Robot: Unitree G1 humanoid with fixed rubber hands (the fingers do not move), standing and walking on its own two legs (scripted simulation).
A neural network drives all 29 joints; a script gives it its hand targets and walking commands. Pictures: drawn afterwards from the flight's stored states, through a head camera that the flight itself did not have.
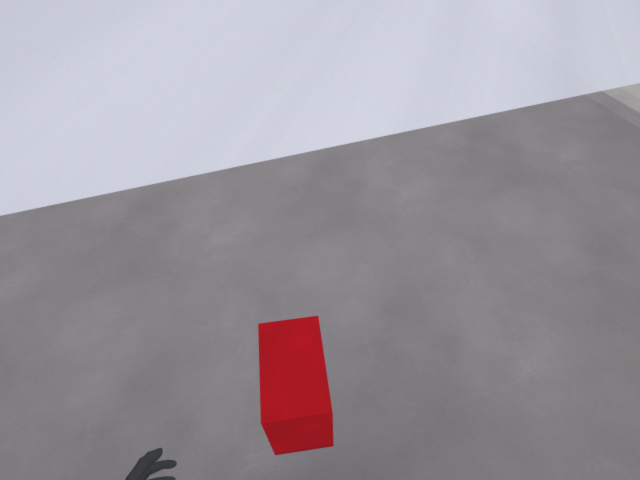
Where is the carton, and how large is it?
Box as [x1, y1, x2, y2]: [258, 316, 332, 454]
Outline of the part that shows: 317,316 258,324 261,423 275,454 332,445 332,413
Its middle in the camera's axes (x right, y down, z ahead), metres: -0.07 +0.42 +1.09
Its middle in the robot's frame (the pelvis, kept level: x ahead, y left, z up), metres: +0.48 +0.07 -0.61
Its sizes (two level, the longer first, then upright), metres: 0.264 0.168 0.280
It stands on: the floor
